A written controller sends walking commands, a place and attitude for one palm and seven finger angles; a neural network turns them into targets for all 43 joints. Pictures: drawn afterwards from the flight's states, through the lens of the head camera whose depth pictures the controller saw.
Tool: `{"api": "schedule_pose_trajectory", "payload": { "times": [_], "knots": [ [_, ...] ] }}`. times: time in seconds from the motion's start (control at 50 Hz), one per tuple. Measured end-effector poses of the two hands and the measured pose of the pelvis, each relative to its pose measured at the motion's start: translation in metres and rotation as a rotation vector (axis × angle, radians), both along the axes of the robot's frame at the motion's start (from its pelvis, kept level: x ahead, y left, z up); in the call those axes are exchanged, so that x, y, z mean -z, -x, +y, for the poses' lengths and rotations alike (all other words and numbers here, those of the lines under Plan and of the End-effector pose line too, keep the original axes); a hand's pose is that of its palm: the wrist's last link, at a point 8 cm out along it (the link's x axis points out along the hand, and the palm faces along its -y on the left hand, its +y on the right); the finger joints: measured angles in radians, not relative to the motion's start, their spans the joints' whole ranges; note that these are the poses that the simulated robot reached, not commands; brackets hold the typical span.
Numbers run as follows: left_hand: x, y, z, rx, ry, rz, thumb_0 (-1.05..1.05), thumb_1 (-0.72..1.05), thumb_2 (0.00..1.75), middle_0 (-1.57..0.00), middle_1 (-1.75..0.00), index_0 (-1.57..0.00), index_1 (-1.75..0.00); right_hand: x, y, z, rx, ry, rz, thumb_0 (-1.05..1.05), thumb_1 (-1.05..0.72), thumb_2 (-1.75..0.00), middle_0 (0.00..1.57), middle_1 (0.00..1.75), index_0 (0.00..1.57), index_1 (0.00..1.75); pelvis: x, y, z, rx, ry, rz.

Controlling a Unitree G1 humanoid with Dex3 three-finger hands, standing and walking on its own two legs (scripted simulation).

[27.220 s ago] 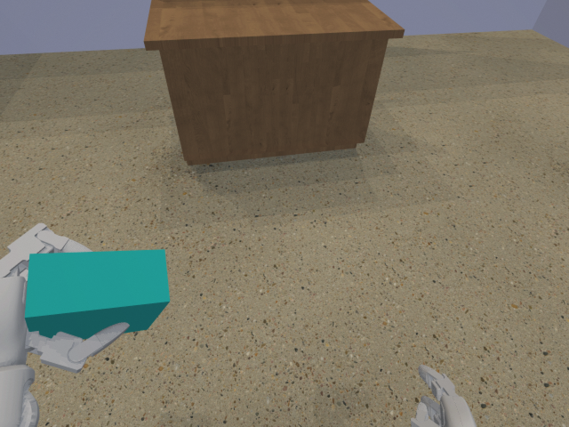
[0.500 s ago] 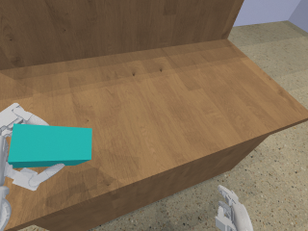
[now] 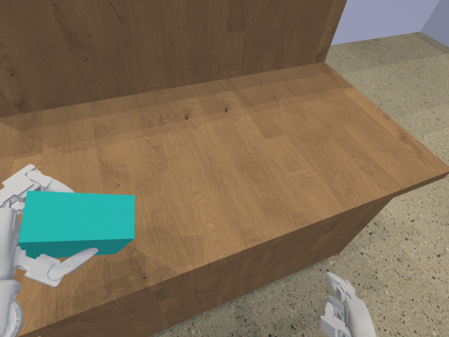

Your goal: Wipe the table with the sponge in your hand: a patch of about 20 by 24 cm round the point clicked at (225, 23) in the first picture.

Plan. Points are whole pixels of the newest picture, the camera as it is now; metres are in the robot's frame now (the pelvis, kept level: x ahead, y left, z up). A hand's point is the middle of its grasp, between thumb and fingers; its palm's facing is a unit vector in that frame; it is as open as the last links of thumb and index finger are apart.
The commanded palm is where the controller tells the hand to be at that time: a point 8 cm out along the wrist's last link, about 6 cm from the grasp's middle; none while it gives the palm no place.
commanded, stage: come to a stop and stand still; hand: left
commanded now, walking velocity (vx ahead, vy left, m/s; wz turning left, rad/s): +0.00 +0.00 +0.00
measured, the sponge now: (94, 227) +0.23 +0.21 +0.12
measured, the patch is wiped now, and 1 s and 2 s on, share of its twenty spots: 0.00 0.00 0.00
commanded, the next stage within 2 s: look again from close up in 0.18 s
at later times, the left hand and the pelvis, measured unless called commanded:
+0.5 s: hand (64, 224) +0.22 +0.24 +0.14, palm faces +0.33 -0.86 -0.38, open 10.1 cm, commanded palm +0.16 +0.28 +0.17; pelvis +0.00 +0.00 +0.00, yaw +0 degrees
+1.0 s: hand (73, 236) +0.21 +0.23 +0.14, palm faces +0.26 -0.77 -0.59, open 10.1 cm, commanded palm +0.17 +0.27 +0.18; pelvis -0.01 -0.02 -0.01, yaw +2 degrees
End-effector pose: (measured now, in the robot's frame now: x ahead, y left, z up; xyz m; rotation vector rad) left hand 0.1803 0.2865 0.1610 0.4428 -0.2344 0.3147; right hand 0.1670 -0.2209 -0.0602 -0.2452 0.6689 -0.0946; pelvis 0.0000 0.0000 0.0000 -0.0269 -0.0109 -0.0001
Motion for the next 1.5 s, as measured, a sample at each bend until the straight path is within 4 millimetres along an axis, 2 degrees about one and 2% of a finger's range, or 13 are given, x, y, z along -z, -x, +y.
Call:
{"api": "schedule_pose_trajectory", "payload": {
  "times": [0.3,0.44,0.68,0.74,0.78,0.82,0.92,0.98,1.04,1.12,1.22,1.38,1.5],
  "knots": [
    [-0.001,-0.002,-0.007,0.004,-0.002,0.022,-0.01,-0.50,1.03,-0.74,-1.34,-0.74,-1.34,0.000,-0.001,-0.011,0.019,0.006,0.004,0.01,-0.91,-0.90,0.20,0.30,0.20,0.30,-0.001,-0.003,-0.006,0.000,-0.002,0.005],
    [0.004,-0.004,-0.006,-0.003,0.013,0.037,-0.01,-0.50,1.03,-0.74,-1.34,-0.74,-1.34,0.000,-0.003,-0.008,0.012,0.008,0.010,0.01,-0.91,-0.90,0.20,0.30,0.20,0.30,-0.001,-0.003,-0.005,0.000,-0.002,0.008],
    [-0.004,-0.007,-0.004,0.012,-0.009,0.009,-0.01,-0.50,1.03,-0.74,-1.34,-0.74,-1.34,0.000,-0.006,-0.001,0.010,-0.003,0.003,0.01,-0.91,-0.90,0.20,0.30,0.20,0.30,-0.001,-0.006,-0.002,0.001,-0.004,0.008],
    [-0.029,-0.022,0.011,0.019,-0.185,-0.039,-0.01,-0.50,1.03,-0.75,-1.34,-0.75,-1.33,0.007,-0.007,0.003,-0.065,0.028,0.019,0.01,-0.91,-0.90,0.20,0.30,0.20,0.30,0.005,-0.001,-0.005,-0.040,-0.012,-0.002],
    [-0.042,-0.031,0.025,-0.032,-0.142,-0.051,-0.01,-0.50,1.03,-0.75,-1.34,-0.75,-1.33,0.014,-0.011,0.004,-0.113,0.023,0.040,0.01,-0.91,-0.90,0.20,0.30,0.20,0.30,0.007,0.001,-0.006,-0.044,-0.020,-0.006],
    [-0.046,-0.032,0.029,-0.074,-0.077,-0.032,-0.01,-0.50,1.03,-0.74,-1.34,-0.75,-1.34,0.017,-0.016,0.003,-0.118,-0.004,0.031,0.01,-0.91,-0.90,0.20,0.30,0.20,0.30,0.008,0.001,-0.007,-0.033,-0.025,-0.010],
    [-0.020,-0.017,-0.005,-0.042,-0.136,0.163,-0.01,-0.50,1.03,-0.73,-1.35,-0.74,-1.35,0.014,-0.030,0.003,-0.121,-0.051,-0.029,0.01,-0.91,-0.90,0.20,0.30,0.21,0.30,0.011,0.003,-0.010,-0.024,-0.029,-0.018],
    [-0.005,-0.002,-0.022,-0.006,-0.165,0.211,-0.01,-0.50,1.03,-0.74,-1.35,-0.74,-1.34,0.013,-0.036,0.001,-0.128,-0.046,-0.051,0.01,-0.91,-0.90,0.20,0.30,0.20,0.30,0.013,0.005,-0.018,-0.031,-0.032,-0.015],
    [-0.005,0.011,-0.025,-0.052,-0.214,0.172,-0.01,-0.50,1.03,-0.74,-1.34,-0.74,-1.34,0.014,-0.041,-0.001,-0.151,-0.030,-0.052,0.01,-0.91,-0.90,0.20,0.30,0.20,0.30,0.016,0.009,-0.029,-0.045,-0.032,-0.014],
    [-0.017,0.020,-0.017,-0.182,-0.271,0.117,-0.01,-0.50,1.03,-0.74,-1.34,-0.75,-1.33,0.021,-0.043,-0.007,-0.181,-0.020,-0.035,0.01,-0.91,-0.90,0.20,0.30,0.20,0.30,0.019,0.013,-0.042,-0.068,-0.029,-0.016],
    [-0.022,0.016,-0.019,-0.240,-0.310,0.213,-0.01,-0.50,1.03,-0.74,-1.34,-0.74,-1.34,0.027,-0.042,-0.020,-0.160,-0.034,-0.027,0.01,-0.91,-0.90,0.20,0.30,0.20,0.30,0.019,0.015,-0.055,-0.076,-0.033,-0.032],
    [-0.019,0.000,-0.051,-0.109,-0.430,0.307,-0.01,-0.50,1.03,-0.74,-1.34,-0.74,-1.34,0.032,-0.035,-0.051,-0.078,-0.040,-0.033,0.01,-0.91,-0.90,0.20,0.30,0.20,0.30,0.017,0.011,-0.070,-0.049,-0.039,-0.035],
    [-0.027,-0.001,-0.049,-0.165,-0.508,0.295,-0.01,-0.50,1.03,-0.74,-1.34,-0.75,-1.34,0.041,-0.029,-0.075,-0.035,-0.014,0.014,0.01,-0.91,-0.90,0.20,0.30,0.20,0.30,0.020,0.002,-0.074,-0.040,-0.040,-0.021]
  ]
}}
